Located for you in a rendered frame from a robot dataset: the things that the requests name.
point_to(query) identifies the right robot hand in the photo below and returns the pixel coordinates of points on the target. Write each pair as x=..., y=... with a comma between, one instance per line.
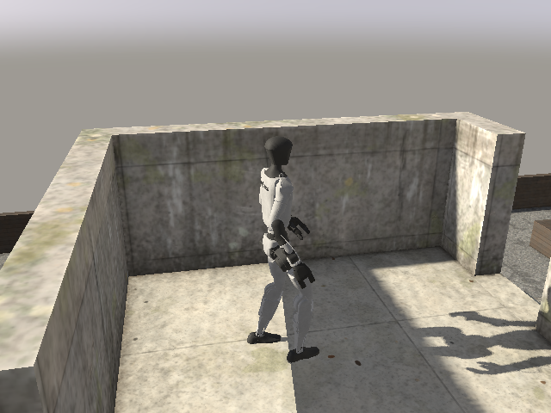
x=301, y=272

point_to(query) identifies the robot right forearm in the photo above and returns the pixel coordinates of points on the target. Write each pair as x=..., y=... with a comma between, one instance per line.
x=279, y=229

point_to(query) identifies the right robot upper arm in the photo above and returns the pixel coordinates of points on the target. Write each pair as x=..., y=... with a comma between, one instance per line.
x=283, y=192

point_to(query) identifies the left robot hand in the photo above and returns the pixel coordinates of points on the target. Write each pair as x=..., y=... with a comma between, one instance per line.
x=292, y=227

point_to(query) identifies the humanoid robot torso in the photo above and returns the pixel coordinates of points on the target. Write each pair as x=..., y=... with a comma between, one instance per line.
x=268, y=194

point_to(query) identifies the left robot foot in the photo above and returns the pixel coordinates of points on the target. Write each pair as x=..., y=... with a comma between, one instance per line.
x=266, y=338

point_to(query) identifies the left robot upper arm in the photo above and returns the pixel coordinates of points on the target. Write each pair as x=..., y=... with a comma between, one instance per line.
x=260, y=200

